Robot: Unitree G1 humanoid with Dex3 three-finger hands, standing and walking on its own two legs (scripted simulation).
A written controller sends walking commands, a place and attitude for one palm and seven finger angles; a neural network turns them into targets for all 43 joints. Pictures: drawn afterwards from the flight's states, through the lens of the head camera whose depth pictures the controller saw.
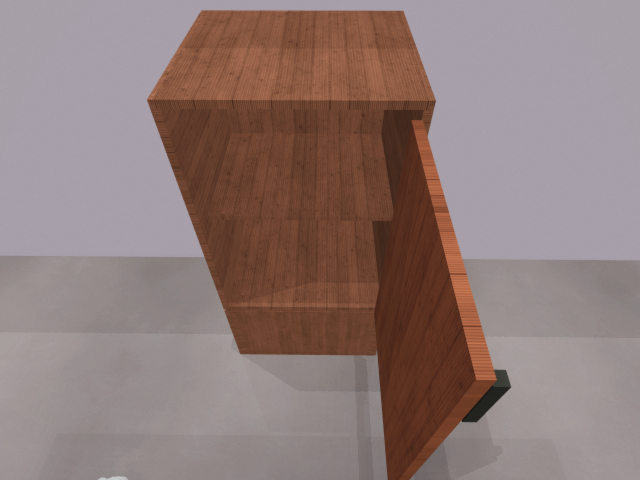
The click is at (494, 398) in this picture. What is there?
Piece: cupboard door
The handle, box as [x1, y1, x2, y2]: [462, 370, 510, 421]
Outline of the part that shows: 505,370 494,370 497,380 462,419 462,421 476,421 510,387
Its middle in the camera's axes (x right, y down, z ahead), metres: +0.18 +0.20 +0.49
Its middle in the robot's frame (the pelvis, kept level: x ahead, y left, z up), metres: +0.24 -0.17 -0.03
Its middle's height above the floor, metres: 0.74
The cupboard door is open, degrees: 90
